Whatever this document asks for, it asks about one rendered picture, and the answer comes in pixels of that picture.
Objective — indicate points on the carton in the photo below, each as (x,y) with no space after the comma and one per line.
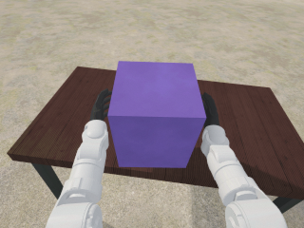
(155,114)

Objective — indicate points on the robot left upper arm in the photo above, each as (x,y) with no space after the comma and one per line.
(76,215)

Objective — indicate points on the robot left hand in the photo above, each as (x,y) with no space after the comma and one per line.
(98,110)

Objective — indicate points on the robot right upper arm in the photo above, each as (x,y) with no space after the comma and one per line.
(253,213)

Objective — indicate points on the robot right hand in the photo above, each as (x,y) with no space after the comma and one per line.
(211,112)

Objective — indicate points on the table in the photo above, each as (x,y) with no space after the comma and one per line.
(259,131)

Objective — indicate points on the robot left forearm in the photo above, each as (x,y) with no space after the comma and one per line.
(85,180)

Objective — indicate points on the robot right forearm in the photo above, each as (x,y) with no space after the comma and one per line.
(233,183)

